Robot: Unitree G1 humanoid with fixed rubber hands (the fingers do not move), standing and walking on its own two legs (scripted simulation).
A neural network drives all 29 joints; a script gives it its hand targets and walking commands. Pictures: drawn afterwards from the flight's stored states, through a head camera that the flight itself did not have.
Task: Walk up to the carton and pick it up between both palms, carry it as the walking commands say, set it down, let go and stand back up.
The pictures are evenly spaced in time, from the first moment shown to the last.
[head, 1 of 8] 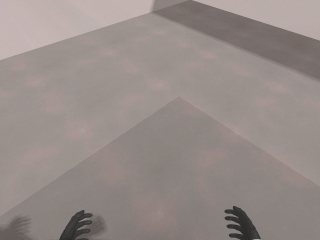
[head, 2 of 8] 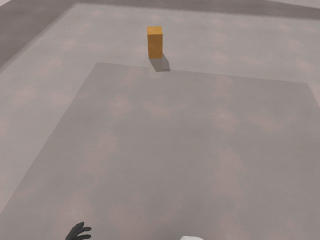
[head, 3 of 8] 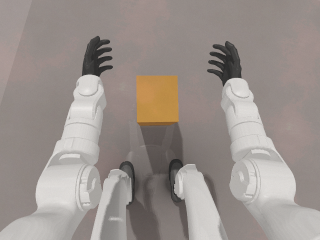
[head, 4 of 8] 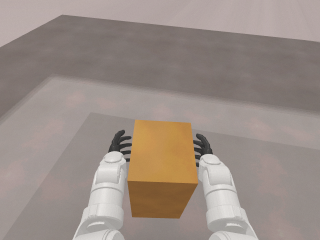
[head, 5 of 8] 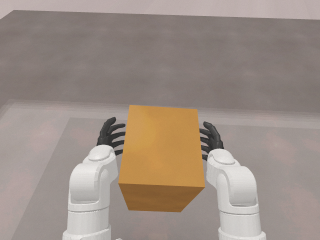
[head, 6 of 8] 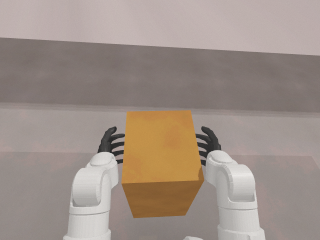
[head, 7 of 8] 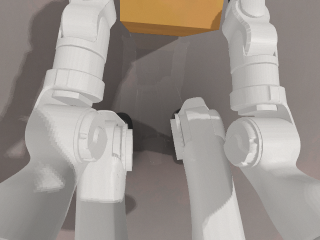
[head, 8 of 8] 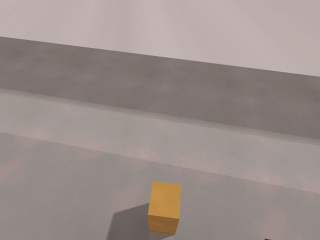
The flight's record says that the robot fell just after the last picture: no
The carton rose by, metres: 0.67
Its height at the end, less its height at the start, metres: +0.00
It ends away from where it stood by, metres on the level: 0.90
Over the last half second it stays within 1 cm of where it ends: yes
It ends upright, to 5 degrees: yes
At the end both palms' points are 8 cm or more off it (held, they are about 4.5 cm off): yes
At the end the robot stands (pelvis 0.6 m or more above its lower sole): yes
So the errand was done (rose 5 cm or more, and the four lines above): yes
